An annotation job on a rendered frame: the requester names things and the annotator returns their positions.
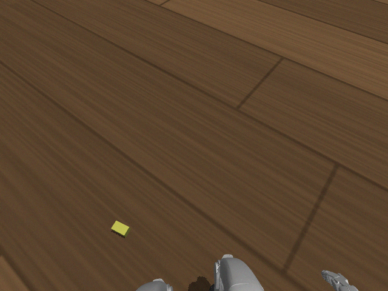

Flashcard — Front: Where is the small box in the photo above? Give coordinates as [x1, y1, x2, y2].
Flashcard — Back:
[111, 221, 131, 237]

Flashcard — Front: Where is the right robot hand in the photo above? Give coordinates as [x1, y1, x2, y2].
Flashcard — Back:
[321, 270, 359, 291]

